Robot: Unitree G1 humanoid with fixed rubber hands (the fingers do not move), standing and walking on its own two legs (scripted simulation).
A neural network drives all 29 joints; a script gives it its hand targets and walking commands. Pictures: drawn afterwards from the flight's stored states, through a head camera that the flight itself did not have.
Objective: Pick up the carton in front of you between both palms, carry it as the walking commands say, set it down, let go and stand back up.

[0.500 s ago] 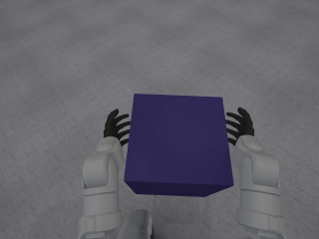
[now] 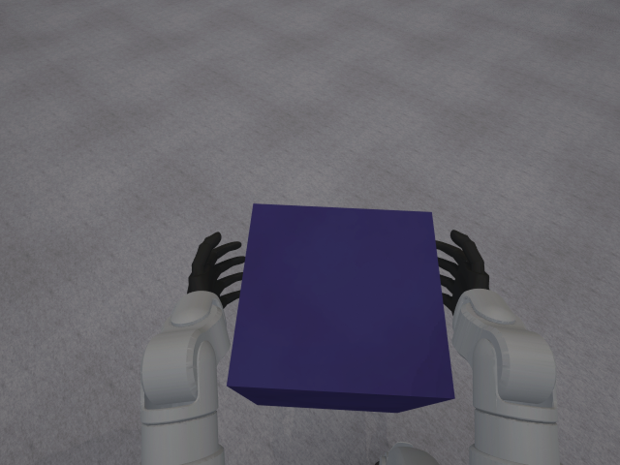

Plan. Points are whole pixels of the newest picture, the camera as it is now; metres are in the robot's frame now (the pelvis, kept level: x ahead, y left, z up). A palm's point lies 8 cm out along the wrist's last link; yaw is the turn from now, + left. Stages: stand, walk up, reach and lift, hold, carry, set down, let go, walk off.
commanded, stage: carry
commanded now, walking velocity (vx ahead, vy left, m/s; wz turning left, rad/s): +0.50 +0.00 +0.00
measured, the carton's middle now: (333, 320) +0.29 +0.00 +0.01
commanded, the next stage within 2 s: none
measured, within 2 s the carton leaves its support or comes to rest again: neither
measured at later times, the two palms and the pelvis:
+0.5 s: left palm (254, 160) +0.53 +0.12 +0.09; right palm (438, 158) +0.55 -0.18 +0.08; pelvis +0.32 -0.04 +0.00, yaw +2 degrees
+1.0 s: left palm (245, 63) +0.86 +0.17 +0.09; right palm (383, 61) +0.86 -0.13 +0.10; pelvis +0.64 +0.02 +0.00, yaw +0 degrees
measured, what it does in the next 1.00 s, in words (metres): walks ahead: right foot, then left foot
